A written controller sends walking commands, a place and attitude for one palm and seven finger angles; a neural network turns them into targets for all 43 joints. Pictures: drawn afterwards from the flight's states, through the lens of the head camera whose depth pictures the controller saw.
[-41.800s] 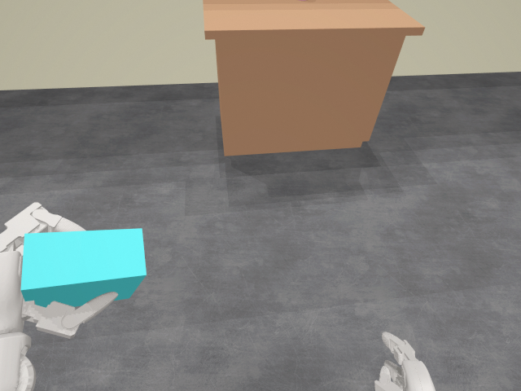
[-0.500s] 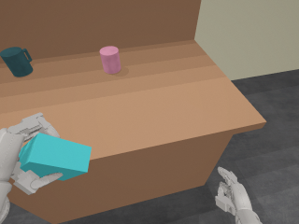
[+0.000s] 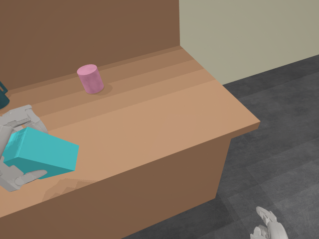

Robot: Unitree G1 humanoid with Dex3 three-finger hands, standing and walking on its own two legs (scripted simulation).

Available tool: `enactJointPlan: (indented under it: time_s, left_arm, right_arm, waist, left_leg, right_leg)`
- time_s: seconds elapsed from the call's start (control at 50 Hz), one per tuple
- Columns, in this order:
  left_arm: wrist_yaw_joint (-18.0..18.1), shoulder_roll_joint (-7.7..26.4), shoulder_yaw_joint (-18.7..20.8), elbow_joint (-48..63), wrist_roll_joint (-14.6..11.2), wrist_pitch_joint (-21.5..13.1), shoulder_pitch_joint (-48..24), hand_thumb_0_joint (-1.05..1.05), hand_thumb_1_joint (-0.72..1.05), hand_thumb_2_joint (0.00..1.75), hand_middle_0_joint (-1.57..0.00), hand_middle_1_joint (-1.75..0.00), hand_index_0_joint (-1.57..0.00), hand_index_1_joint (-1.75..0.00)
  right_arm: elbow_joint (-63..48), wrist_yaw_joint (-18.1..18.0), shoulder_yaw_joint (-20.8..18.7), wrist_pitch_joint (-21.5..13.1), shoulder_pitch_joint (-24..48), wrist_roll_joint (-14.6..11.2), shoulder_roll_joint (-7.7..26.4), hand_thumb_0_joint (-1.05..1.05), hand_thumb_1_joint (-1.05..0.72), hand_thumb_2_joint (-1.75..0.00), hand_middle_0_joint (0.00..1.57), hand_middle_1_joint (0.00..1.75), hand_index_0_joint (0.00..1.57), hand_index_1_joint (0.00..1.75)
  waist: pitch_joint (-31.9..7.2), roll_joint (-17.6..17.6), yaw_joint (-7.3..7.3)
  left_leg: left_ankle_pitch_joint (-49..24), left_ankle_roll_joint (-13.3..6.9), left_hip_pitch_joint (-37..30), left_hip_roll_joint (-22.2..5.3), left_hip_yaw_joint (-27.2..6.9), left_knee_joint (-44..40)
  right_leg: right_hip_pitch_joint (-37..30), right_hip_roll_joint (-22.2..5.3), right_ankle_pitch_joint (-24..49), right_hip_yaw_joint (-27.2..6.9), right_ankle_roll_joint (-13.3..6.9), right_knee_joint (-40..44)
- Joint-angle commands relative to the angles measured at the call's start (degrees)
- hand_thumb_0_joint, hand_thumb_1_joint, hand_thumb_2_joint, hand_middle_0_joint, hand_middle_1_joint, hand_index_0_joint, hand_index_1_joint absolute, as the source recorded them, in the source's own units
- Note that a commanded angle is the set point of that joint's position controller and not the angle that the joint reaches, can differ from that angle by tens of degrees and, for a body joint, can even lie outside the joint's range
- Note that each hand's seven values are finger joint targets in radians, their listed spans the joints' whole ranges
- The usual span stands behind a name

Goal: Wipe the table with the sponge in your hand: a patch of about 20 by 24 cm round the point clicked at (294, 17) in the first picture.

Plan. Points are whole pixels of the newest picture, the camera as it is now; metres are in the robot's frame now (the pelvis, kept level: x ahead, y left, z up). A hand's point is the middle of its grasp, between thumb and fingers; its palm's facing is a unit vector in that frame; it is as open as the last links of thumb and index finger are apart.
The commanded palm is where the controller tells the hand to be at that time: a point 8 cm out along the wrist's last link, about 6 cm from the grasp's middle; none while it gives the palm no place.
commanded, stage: turn the palm down, sponge in hand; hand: left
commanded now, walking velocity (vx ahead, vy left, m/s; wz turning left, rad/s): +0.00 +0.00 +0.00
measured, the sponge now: (43, 158) +0.22 +0.27 +0.16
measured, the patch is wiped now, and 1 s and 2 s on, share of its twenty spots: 0.00 0.00 0.00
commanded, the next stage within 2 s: move the sponge above the wiping area in 1.30 s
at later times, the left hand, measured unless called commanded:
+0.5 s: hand out of the picture +0.21 +0.38 +0.22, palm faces +0.36 -0.18 -0.91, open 9.8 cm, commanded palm +0.16 +0.35 +0.26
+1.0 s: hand out of the picture +0.21 +0.38 +0.21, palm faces +0.25 -0.12 -0.96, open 9.8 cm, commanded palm +0.16 +0.35 +0.26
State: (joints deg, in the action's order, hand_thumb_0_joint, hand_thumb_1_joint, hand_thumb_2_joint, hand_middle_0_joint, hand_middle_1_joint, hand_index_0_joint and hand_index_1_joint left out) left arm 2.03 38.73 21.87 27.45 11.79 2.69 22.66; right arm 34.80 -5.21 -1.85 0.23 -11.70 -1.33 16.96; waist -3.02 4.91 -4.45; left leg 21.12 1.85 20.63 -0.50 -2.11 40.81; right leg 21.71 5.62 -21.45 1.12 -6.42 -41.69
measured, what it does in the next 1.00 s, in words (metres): shifts its weight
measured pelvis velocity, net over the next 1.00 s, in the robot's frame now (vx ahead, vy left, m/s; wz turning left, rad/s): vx -0.02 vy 0.07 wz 0.02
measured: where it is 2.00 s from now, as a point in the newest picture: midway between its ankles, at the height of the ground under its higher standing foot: outside the picture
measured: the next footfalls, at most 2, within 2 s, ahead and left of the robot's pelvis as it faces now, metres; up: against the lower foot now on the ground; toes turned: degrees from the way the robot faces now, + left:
none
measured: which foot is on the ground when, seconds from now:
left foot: down 0.00-1.00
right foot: down 0.00-1.00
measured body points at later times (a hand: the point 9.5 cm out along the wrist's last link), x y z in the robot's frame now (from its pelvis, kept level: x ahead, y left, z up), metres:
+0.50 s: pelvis -0.02 +0.06 +0.02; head -0.04 +0.02 +0.47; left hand +0.19 +0.38 +0.27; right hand +0.24 -0.11 -0.04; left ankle +0.00 +0.16 -0.71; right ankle +0.00 -0.04 -0.71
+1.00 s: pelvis -0.02 +0.07 +0.03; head -0.03 +0.02 +0.48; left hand +0.19 +0.38 +0.26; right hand +0.26 -0.10 -0.04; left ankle +0.00 +0.16 -0.71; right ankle +0.00 -0.04 -0.71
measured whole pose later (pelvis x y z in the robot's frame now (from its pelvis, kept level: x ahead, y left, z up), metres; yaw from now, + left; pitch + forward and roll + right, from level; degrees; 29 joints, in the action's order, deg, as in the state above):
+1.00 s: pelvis -0.02 +0.07 +0.03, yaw +1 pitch -3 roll +0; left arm -5.7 33.3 3.3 20.2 44.8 31.8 0.8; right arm 37.1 -3.0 5.3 3.8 2.5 -3.1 14.4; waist 0.3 6.5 -8.4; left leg 11.7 -2.5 9.4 3.3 -1.6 24.5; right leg 9.2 1.4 -11.4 0.0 -1.4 -23.9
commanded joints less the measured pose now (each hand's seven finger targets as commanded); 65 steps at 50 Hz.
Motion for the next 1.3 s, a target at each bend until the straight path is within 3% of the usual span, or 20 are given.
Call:
enactJointPlan:
  time_s: [0.0, 0.08, 0.16, 0.24, 0.28, 0.38, 0.44, 0.5, 0.54, 0.6, 0.68, 0.78, 0.8, 0.9, 1.0, 1.08, 1.14, 1.18, 1.2, 1.28]
  left_arm:
    - [3.53, 14.17, 9.66, -2.19, 3.24, 9.56, -6.78, 0.00, 0.10, 1.30, -1.20, -1.60, -1.20, -1.60]
    - [-1.59, 17.40, 7.74, 1.96, 7.17, 13.74, -10.42, 0.00, 0.10, 1.30, -1.20, -1.60, -1.20, -1.60]
    - [-3.51, 14.49, 2.45, 12.23, 10.55, 8.88, -13.45, 0.00, 0.10, 1.30, -1.20, -1.60, -1.20, -1.60]
    - [0.63, 16.14, 4.31, 13.18, 16.23, 5.96, -15.08, 0.00, 0.10, 1.30, -1.20, -1.60, -1.20, -1.60]
    - [3.11, 18.85, 7.50, 10.45, 19.14, 8.25, -18.39, 0.00, 0.10, 1.30, -1.20, -1.60, -1.20, -1.60]
    - [4.35, 13.00, 0.52, 1.72, 22.28, 18.62, -26.62, 0.00, 0.10, 1.30, -1.20, -1.60, -1.20, -1.60]
    - [0.07, 10.70, -5.46, 0.42, 23.44, 23.03, -28.29, 0.00, 0.10, 1.30, -1.20, -1.60, -1.20, -1.60]
    - [-4.69, 4.58, -13.40, 1.11, 24.89, 25.18, -29.25, 0.00, 0.10, 1.30, -1.20, -1.60, -1.20, -1.60]
    - [-6.95, 3.97, -16.16, 4.23, 26.69, 24.99, -30.31, 0.00, 0.10, 1.30, -1.20, -1.60, -1.20, -1.60]
    - [-7.70, 7.29, -15.12, 9.59, 31.74, 23.82, -35.69, 0.00, 0.10, 1.30, -1.20, -1.60, -1.20, -1.60]
    - [-5.36, 18.10, -6.42, 12.11, 39.90, 22.24, -42.70, 0.00, 0.10, 1.30, -1.20, -1.60, -1.20, -1.60]
    - [-2.55, 14.42, -5.37, 2.17, 37.43, 24.59, -37.52, 0.00, 0.10, 1.30, -1.20, -1.60, -1.20, -1.60]
    - [-2.90, 10.28, -8.84, 2.01, 35.89, 25.36, -37.56, 0.00, 0.10, 1.30, -1.20, -1.60, -1.20, -1.60]
    - [-6.68, 2.11, -16.47, 0.38, 33.60, 27.90, -31.15, 0.00, 0.10, 1.30, -1.20, -1.60, -1.20, -1.60]
    - [-7.34, 5.39, -15.82, 6.77, 35.50, 26.59, -32.55, 0.00, 0.10, 1.30, -1.20, -1.60, -1.20, -1.60]
    - [-4.70, 17.78, -6.63, 12.71, 40.30, 24.18, -39.16, 0.00, 0.10, 1.30, -1.20, -1.60, -1.20, -1.60]
    - [-2.89, 14.86, -8.26, 5.95, 41.13, 23.46, -37.67, 0.00, 0.10, 1.30, -1.20, -1.60, -1.20, -1.60]
    - [-2.24, 15.43, -6.81, 2.73, 40.34, 24.55, -38.13, 0.00, 0.10, 1.30, -1.20, -1.60, -1.20, -1.60]
    - [-2.41, 10.93, -10.13, 1.45, 38.50, 24.98, -37.70, 0.00, 0.10, 1.30, -1.20, -1.60, -1.20, -1.60]
    - [-5.10, 6.55, -12.99, -2.14, 34.32, 27.35, -32.95, 0.00, 0.10, 1.30, -1.20, -1.60, -1.20, -1.60]
  right_arm:
    - [-9.68, -1.32, -2.00, -1.02, 8.94, -0.75, 6.99, 0.00, -0.90, -0.90, 0.20, 0.30, 0.20, 0.30]
    - [-12.22, -3.05, -0.13, -1.83, 13.55, -1.97, 6.47, 0.00, -0.90, -0.90, 0.20, 0.30, 0.20, 0.30]
    - [-13.56, -3.81, 0.75, -4.15, 13.69, -1.66, 4.22, 0.00, -0.90, -0.90, 0.20, 0.30, 0.20, 0.30]
    - [-11.38, -3.66, 1.40, -5.76, 13.35, -0.39, 3.84, 0.00, -0.90, -0.90, 0.20, 0.30, 0.20, 0.30]
    - [-10.65, -3.22, 2.00, -5.66, 16.09, -0.62, 3.47, 0.00, -0.90, -0.90, 0.20, 0.30, 0.20, 0.30]
    - [-8.88, -1.30, 3.08, -2.64, 20.46, -1.63, 3.42, 0.00, -0.90, -0.90, 0.20, 0.30, 0.20, 0.30]
    - [-9.53, -1.21, 3.98, -1.22, 21.95, -1.68, 3.79, 0.00, -0.90, -0.90, 0.20, 0.30, 0.20, 0.30]
    - [-10.40, -0.98, 4.98, -1.43, 24.36, -2.33, 2.97, 0.00, -0.90, -0.90, 0.20, 0.30, 0.20, 0.30]
    - [-10.49, -1.01, 4.87, -1.37, 24.65, -2.28, 2.91, 0.00, -0.90, -0.90, 0.20, 0.30, 0.20, 0.30]
    - [-10.79, -0.82, 5.46, -2.26, 25.95, -1.60, 2.54, 0.00, -0.90, -0.90, 0.20, 0.30, 0.20, 0.30]
    - [-9.36, -0.22, 5.63, -1.54, 28.27, -0.13, 3.19, 0.00, -0.90, -0.90, 0.20, 0.30, 0.20, 0.30]
    - [-6.61, 1.46, 5.48, -0.63, 28.78, -0.63, 2.23, 0.00, -0.90, -0.90, 0.20, 0.30, 0.20, 0.30]
    - [-6.40, 1.70, 5.28, -0.26, 28.04, -0.72, 2.35, 0.00, -0.90, -0.90, 0.20, 0.30, 0.20, 0.30]
    - [-7.70, 2.00, 5.05, 0.08, 28.36, -1.86, 2.63, 0.00, -0.90, -0.90, 0.20, 0.30, 0.20, 0.30]
    - [-9.47, 1.16, 5.00, -0.85, 28.22, -1.71, 2.70, 0.00, -0.90, -0.90, 0.20, 0.30, 0.20, 0.30]
    - [-9.07, 0.78, 5.11, -1.01, 29.77, -0.51, 3.05, 0.00, -0.90, -0.90, 0.20, 0.30, 0.20, 0.30]
    - [-7.27, 1.34, 4.84, -0.84, 26.52, 0.17, 2.53, 0.00, -0.90, -0.90, 0.20, 0.30, 0.20, 0.30]
    - [-6.72, 1.71, 4.84, -0.99, 29.06, -0.78, 2.46, 0.00, -0.90, -0.90, 0.20, 0.30, 0.20, 0.30]
    - [-6.56, 1.88, 4.49, -0.91, 28.10, -0.77, 2.52, 0.00, -0.90, -0.90, 0.20, 0.30, 0.20, 0.30]
    - [-6.96, 1.78, 4.60, -1.03, 30.71, -2.30, 2.56, 0.00, -0.90, -0.90, 0.20, 0.30, 0.20, 0.30]
  waist:
    - [-6.29, -8.18, -1.02]
    - [-9.08, -8.66, -0.86]
    - [-12.47, -4.26, -0.27]
    - [-9.72, 0.95, -1.27]
    - [-7.25, 4.78, -2.74]
    - [-4.53, 5.12, -3.36]
    - [-4.84, 0.38, -2.67]
    - [-3.16, -0.59, -1.75]
    - [-3.83, 0.48, -1.40]
    - [-7.68, 2.07, -2.12]
    - [-12.13, 8.29, -4.72]
    - [-9.32, 1.75, -5.62]
    - [-9.24, 1.73, -4.76]
    - [-6.01, -0.21, -3.19]
    - [-9.30, -0.56, -3.08]
    - [-13.56, 4.16, -4.98]
    - [-11.87, 2.49, -4.82]
    - [-8.77, 2.46, -5.25]
    - [-8.77, 1.62, -4.46]
    - [-5.42, -1.94, -3.83]
  left_leg:
    - [-11.18, -2.27, 3.93, -0.43, 0.39, -1.97]
    - [-13.62, -3.67, 1.07, 0.47, 1.43, -2.88]
    - [-16.49, -4.81, -5.35, 0.72, 1.55, -3.88]
    - [-16.66, -4.37, -8.11, 0.03, 0.00, -7.40]
    - [-15.67, -3.76, -7.61, 0.10, -0.65, -9.74]
    - [-14.84, -1.91, -7.18, -0.92, -2.19, -15.70]
    - [-12.80, -2.44, -8.03, -0.98, -2.78, -18.45]
    - [-9.85, -2.97, -9.21, -1.02, -3.43, -20.19]
    - [-7.93, -3.18, -10.59, -1.34, -4.96, -21.71]
    - [-7.98, -3.64, -11.08, -1.55, -6.20, -22.54]
    - [-9.46, -4.34, -8.48, -1.95, -9.04, -24.15]
    - [-22.73, -2.50, -12.82, -0.26, -6.65, -20.57]
    - [-23.25, -2.35, -13.07, -0.37, -5.32, -20.29]
    - [-20.95, -2.63, -12.53, -0.18, -3.80, -20.56]
    - [-17.14, -4.02, -12.78, 0.46, -3.43, -20.40]
    - [-19.50, -4.40, -13.77, 1.25, -4.65, -19.67]
    - [-23.30, -3.80, -14.75, 1.63, -3.83, -18.74]
    - [-22.18, -3.49, -14.38, 1.92, -4.08, -18.52]
    - [-22.16, -3.51, -14.09, 1.60, -3.16, -18.27]
    - [-19.71, -3.41, -12.95, 1.97, -2.64, -18.15]
  right_leg:
    - [-10.88, -12.94, 31.48, -15.79, 8.42, 9.96]
    - [-12.86, -11.39, 30.73, -13.07, 8.86, 9.29]
    - [-9.96, -9.68, 22.12, -9.99, 7.62, 11.33]
    - [-5.75, -7.46, 14.51, -5.43, 5.15, 12.55]
    - [-5.79, -6.37, 11.42, -5.47, 3.91, 13.31]
    - [-9.28, -5.47, 9.39, -3.71, 2.62, 15.09]
    - [-11.19, -5.81, 9.77, -1.78, 3.44, 16.62]
    - [-10.65, -5.44, 9.59, -0.92, 3.45, 17.78]
    - [-11.02, -5.22, 9.64, -0.92, 3.54, 17.81]
    - [-14.17, -4.29, 10.61, -1.56, 3.06, 16.01]
    - [-22.46, -1.95, 13.49, -6.19, 1.62, 12.84]
    - [-17.70, -3.39, 14.99, -7.16, 0.27, 18.18]
    - [-17.24, -4.37, 15.97, -4.74, 0.90, 18.71]
    - [-15.15, -4.86, 16.48, -2.99, 1.77, 20.05]
    - [-16.61, -4.57, 13.76, -3.64, 2.16, 19.16]
    - [-20.32, -3.40, 13.99, -8.77, 0.64, 17.79]
    - [-18.45, -4.32, 14.84, -7.48, 0.53, 19.49]
    - [-16.71, -3.90, 14.15, -10.55, -0.28, 20.48]
    - [-17.18, -4.83, 15.76, -8.05, 0.48, 20.47]
    - [-15.08, -5.09, 15.95, -9.74, 1.53, 21.41]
